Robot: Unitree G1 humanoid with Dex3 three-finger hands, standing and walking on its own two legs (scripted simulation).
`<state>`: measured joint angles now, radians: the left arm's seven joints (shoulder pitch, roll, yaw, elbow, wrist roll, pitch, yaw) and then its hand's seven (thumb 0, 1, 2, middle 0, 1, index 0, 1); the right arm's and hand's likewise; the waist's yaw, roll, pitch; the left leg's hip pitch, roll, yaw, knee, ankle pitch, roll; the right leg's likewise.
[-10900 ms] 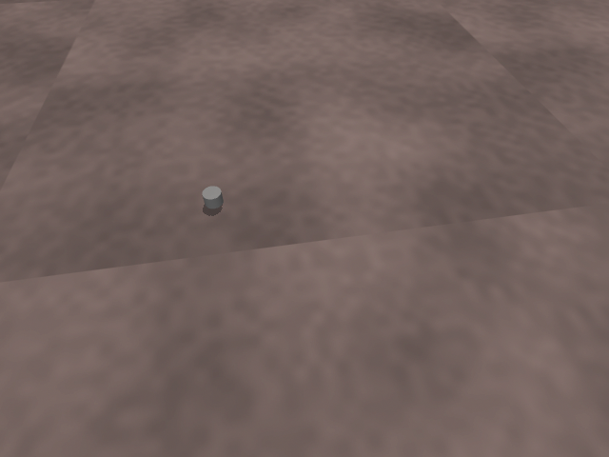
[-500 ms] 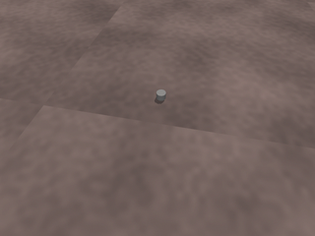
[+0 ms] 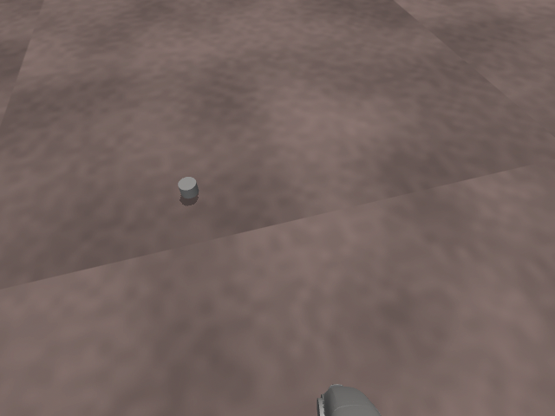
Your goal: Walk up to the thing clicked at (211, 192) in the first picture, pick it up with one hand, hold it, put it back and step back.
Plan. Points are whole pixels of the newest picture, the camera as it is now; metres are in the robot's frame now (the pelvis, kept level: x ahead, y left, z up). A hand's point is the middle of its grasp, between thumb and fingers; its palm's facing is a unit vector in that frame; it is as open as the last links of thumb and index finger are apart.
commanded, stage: walk up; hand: left
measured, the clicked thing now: (188, 187) +1.17 +0.34 -0.75
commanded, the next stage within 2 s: none
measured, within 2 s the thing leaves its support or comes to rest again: neither
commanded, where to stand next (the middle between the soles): +0.82 +0.65 m, yaw -72 degrees
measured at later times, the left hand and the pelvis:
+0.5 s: hand (58, 284) +0.40 +0.41 -0.15, palm faces -0.35 -0.76 -0.55, open 7.3 cm; pelvis +0.24 +0.15 -0.04, yaw -21 degrees
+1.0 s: hand (55, 187) +0.67 +0.50 -0.15, palm faces -0.48 -0.63 -0.61, open 7.3 cm; pelvis +0.43 +0.28 -0.05, yaw -36 degrees
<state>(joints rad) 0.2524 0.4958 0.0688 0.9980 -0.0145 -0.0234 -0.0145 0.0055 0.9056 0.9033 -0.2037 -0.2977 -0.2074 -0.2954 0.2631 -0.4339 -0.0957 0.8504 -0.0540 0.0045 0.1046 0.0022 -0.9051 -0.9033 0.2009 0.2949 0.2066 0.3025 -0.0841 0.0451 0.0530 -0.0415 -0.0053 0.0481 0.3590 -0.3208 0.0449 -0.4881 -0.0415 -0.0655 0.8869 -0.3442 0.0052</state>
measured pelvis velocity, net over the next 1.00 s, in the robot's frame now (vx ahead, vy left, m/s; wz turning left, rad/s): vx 0.43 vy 0.28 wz -0.63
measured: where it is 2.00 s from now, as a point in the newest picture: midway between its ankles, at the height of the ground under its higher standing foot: (110, 277)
